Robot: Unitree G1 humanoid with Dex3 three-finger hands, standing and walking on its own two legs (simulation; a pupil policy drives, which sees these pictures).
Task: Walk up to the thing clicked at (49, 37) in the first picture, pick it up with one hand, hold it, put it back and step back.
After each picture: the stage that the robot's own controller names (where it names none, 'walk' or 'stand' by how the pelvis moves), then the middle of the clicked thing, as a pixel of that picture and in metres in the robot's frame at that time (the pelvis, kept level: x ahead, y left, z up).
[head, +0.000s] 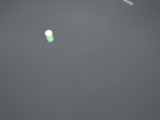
stand; (49, 36) +1.53 +0.47 -0.72
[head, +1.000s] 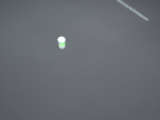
walk; (61, 43) +1.43 +0.23 -0.69
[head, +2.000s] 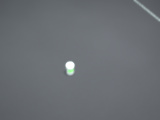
walk; (70, 68) +0.92 +0.15 -0.70
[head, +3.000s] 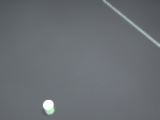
walk; (49, 107) +0.57 +0.26 -0.71
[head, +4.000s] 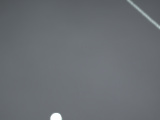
stand; out of the picture +0.41 +0.23 -0.70
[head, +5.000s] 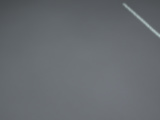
stand; out of the picture +0.35 +0.21 -0.71
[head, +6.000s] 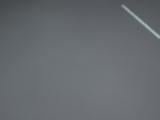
stand; out of the picture +0.35 +0.23 -0.72
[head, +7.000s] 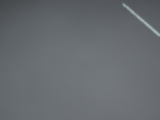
stand; out of the picture +0.37 +0.23 -0.73
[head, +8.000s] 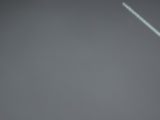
stand; out of the picture +0.36 +0.23 -0.73
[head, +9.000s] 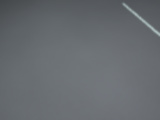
stand; out of the picture +0.35 +0.23 -0.73
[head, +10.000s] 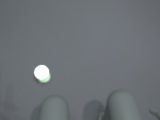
go down; (43, 74) +0.44 +0.20 -0.43
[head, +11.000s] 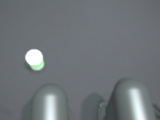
go down; (35, 60) +0.47 +0.21 -0.33
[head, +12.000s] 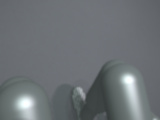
close in; out of the picture +0.46 +0.25 -0.24
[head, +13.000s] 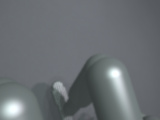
close; out of the picture +0.45 +0.26 -0.24
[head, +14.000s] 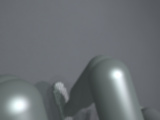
lift; out of the picture +0.42 +0.24 -0.24
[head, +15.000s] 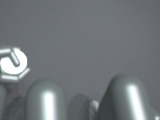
lift; (12, 64) +0.37 +0.25 -0.12
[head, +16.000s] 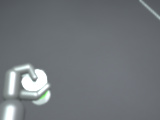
lift; (37, 88) +0.33 +0.18 +0.03
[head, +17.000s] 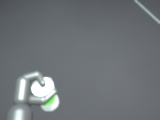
hold; (46, 95) +0.32 +0.16 -0.01
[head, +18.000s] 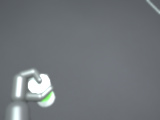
crouch; (42, 91) +0.33 +0.17 -0.05
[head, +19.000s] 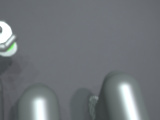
lower; (3, 40) +0.48 +0.22 -0.12
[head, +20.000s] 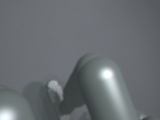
lower; out of the picture +0.46 +0.26 -0.24
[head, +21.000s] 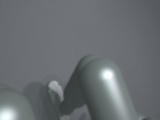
lower; out of the picture +0.46 +0.26 -0.24
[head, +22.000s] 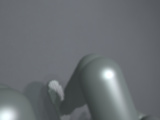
lower; out of the picture +0.46 +0.26 -0.24
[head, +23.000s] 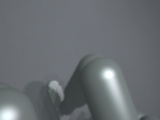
lower; out of the picture +0.46 +0.26 -0.24
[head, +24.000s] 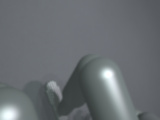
open; out of the picture +0.46 +0.24 -0.25
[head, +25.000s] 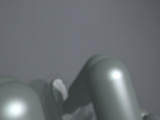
rise; out of the picture +0.45 +0.25 -0.24
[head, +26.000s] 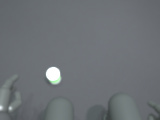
walk; (54, 76) +0.46 +0.17 -0.44
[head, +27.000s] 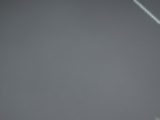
stand; out of the picture +0.39 +0.16 -0.66
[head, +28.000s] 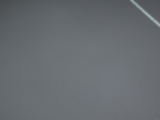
stand; out of the picture +0.39 +0.17 -0.67
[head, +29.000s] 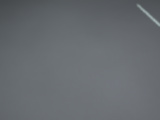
stand; out of the picture +0.40 +0.16 -0.71
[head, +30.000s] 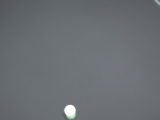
walk; (70, 112) +0.43 +0.13 -0.70
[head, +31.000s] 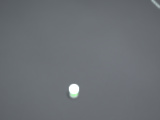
walk; (73, 91) +0.57 +0.06 -0.71
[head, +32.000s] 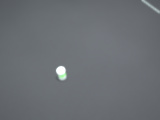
walk; (61, 73) +0.80 +0.26 -0.68
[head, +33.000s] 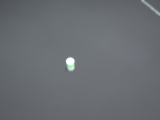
stand; (70, 64) +1.02 +0.20 -0.70
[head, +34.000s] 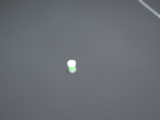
stand; (72, 66) +1.03 +0.18 -0.72
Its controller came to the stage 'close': yes
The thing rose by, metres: 0.71
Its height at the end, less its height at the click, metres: +0.00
